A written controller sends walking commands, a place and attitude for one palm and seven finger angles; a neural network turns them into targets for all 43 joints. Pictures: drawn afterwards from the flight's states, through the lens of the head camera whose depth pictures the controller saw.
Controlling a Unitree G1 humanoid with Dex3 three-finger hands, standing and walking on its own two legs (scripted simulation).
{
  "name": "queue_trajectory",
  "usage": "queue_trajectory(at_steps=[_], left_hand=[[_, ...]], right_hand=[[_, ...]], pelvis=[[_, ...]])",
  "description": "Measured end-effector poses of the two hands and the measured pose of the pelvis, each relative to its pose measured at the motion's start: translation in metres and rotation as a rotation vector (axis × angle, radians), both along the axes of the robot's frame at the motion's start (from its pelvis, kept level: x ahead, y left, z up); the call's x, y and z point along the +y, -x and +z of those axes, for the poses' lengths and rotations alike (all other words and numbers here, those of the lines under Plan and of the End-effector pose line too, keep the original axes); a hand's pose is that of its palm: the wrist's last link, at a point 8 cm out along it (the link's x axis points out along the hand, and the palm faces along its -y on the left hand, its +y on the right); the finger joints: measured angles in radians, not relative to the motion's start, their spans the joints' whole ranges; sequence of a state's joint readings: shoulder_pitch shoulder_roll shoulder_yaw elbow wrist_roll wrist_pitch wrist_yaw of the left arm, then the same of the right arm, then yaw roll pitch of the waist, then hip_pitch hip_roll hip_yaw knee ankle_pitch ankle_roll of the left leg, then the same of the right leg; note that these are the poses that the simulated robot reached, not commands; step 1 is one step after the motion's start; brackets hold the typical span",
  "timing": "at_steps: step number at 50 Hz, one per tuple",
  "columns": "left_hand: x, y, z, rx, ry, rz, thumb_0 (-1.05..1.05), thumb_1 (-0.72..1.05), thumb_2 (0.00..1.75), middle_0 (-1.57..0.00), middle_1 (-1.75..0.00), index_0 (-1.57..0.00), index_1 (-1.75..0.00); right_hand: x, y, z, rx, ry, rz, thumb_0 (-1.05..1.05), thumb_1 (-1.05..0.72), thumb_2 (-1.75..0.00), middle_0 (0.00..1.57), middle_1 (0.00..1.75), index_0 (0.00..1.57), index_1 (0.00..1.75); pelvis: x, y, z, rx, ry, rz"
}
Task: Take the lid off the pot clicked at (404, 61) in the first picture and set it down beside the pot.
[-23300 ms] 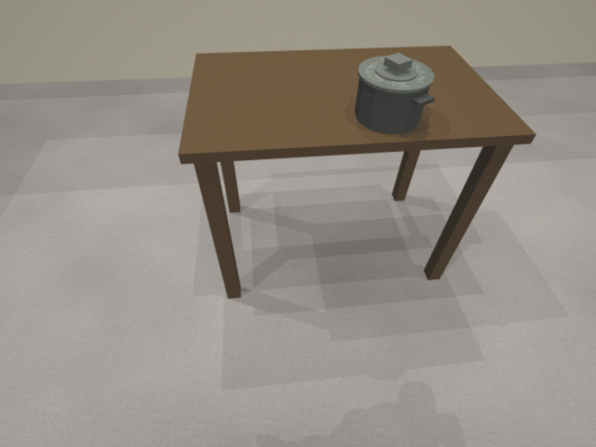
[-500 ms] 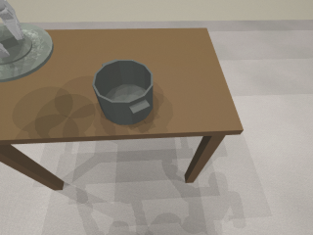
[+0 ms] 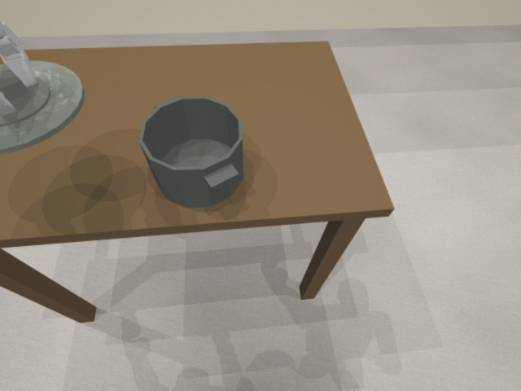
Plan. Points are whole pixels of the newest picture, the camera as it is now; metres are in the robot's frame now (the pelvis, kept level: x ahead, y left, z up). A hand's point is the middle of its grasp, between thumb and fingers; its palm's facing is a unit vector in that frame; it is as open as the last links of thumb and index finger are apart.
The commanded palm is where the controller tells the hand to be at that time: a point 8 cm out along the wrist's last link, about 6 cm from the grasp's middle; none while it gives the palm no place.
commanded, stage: lower the lid onto the table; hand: left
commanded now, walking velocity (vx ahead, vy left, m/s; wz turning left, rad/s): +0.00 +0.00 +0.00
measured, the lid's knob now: out of the picture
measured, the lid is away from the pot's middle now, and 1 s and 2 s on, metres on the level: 0.24 0.22 0.25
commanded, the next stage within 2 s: none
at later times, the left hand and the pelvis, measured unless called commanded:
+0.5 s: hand (2, 107) +0.48 +0.31 +0.17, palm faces -0.42 -0.16 -0.89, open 7.8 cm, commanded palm +0.51 +0.32 +0.24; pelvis +0.00 +0.01 +0.00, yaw +0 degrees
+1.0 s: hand (26, 126) +0.47 +0.30 +0.14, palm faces -0.45 -0.13 -0.88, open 7.8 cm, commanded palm +0.52 +0.31 +0.21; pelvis -0.01 +0.00 -0.01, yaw +0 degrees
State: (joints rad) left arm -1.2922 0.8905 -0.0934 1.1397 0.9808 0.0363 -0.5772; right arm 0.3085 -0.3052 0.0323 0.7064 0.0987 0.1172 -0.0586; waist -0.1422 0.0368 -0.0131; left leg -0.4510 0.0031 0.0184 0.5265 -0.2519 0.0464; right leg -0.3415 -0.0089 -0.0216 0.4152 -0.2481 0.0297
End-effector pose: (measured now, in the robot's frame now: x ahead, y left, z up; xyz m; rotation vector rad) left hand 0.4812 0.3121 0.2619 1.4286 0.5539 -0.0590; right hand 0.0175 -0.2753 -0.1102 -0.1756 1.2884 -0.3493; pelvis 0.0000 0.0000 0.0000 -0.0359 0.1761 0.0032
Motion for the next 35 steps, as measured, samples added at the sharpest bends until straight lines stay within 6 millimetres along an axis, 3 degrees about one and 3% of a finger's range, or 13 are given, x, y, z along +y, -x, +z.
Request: queue_trajectory(at_steps=[15,35], left_hand=[[0.009,0.002,-0.03,0.062,-0.002,-0.012,0.02,0.16,0.76,-0.59,-0.98,-0.69,-1.0],[0.004,-0.001,-0.045,0.059,-0.001,-0.071,0.02,0.17,0.76,-0.58,-0.98,-0.69,-1.0]], right_hand=[[0.002,0.008,0.001,0.039,0.019,-0.006,0.01,-0.9,-0.9,0.2,0.3,0.2,0.3],[0.008,0.013,-0.004,0.054,0.011,-0.013,0.01,-0.9,-0.9,0.2,0.3,0.2,0.3]], pelvis=[[0.003,0.001,-0.002,0.018,0.006,0.006],[0.007,0.002,-0.005,0.038,0.009,0.002]])
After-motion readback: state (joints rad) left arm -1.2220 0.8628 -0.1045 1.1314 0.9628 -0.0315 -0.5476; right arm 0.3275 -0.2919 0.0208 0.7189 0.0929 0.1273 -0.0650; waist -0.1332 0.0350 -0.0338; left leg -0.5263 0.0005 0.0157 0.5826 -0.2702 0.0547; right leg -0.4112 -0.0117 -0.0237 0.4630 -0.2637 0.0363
